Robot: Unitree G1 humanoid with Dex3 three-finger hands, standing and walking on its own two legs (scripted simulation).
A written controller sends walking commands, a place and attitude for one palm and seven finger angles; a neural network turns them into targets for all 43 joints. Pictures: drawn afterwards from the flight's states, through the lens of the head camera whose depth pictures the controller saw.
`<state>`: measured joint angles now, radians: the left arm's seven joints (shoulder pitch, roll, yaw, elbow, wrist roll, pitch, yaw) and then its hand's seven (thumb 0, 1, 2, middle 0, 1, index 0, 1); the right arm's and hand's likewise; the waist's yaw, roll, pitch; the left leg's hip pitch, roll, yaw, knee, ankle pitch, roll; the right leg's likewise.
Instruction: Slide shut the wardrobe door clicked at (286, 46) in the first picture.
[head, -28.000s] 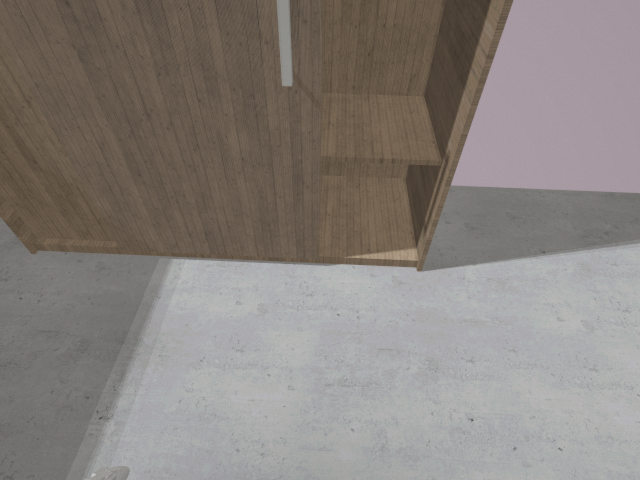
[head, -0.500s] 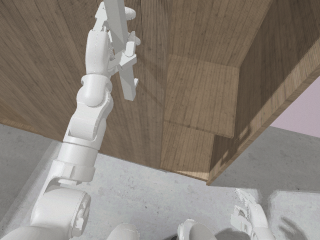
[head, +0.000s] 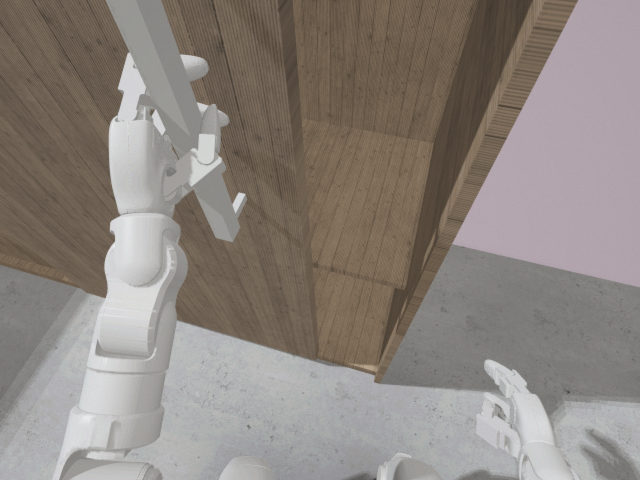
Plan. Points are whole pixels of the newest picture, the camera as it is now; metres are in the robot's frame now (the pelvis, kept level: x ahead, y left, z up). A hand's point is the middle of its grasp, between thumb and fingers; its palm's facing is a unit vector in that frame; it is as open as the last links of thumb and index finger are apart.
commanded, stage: step sideways, sliding the door along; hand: left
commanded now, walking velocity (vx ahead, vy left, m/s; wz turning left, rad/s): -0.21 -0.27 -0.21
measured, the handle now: (199, 119) +0.40 +0.19 +0.21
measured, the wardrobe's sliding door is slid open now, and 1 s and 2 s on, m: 0.18 0.00 0.00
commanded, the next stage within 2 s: stop walking and hold the door there in 0.68 s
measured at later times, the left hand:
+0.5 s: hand (399, 196) +0.34 -0.01 +0.20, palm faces +0.12 -0.99 -0.06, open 6.6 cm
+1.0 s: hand (395, 192) +0.34 -0.01 +0.20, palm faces +0.36 -0.91 -0.21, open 6.1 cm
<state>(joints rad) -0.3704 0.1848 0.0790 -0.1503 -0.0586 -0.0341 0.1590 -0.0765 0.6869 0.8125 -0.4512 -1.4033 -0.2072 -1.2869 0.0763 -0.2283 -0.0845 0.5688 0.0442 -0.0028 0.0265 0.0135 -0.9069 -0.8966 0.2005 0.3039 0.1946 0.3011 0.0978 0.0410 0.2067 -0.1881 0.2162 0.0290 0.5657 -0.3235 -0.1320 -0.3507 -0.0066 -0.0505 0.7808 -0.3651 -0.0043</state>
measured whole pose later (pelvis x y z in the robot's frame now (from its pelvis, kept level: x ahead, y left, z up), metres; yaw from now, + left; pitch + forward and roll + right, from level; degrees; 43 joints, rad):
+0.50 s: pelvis +0.00 -0.13 -0.01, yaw -2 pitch -3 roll +0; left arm -0.24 0.13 0.03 -0.27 -0.05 -0.13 0.14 -0.08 0.70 0.80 -0.46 -1.40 -0.18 -1.30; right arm 0.03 -0.16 -0.02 0.56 0.05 -0.02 0.06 0.01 -0.90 -0.90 0.20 0.30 0.20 0.30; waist 0.08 0.05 0.23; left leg -0.27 0.27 0.02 0.77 -0.37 -0.08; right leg -0.30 0.04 -0.09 0.71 -0.36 -0.08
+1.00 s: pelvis -0.02 -0.22 +0.02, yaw -9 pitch +0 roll +4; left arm -0.15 0.33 0.37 -0.04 -0.10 -0.11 0.16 -0.17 0.64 0.75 -0.46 -1.41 -0.33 -1.36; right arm 0.05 -0.22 0.00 0.61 0.03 -0.05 -0.02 0.01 -0.91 -0.90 0.20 0.30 0.20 0.30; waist 0.04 -0.01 0.14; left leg -0.29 0.04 0.04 0.76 -0.48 -0.01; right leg -0.28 0.03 0.02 0.49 -0.21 -0.09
